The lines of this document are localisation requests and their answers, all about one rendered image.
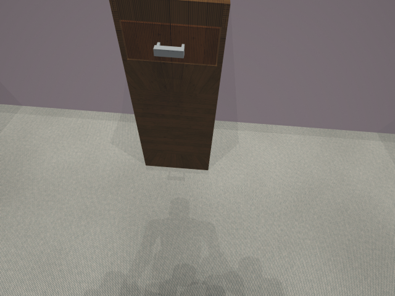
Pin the cabinet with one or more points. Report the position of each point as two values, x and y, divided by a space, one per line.
174 102

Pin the handle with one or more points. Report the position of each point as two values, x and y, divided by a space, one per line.
169 51

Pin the drawer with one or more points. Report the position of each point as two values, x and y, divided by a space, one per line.
201 42

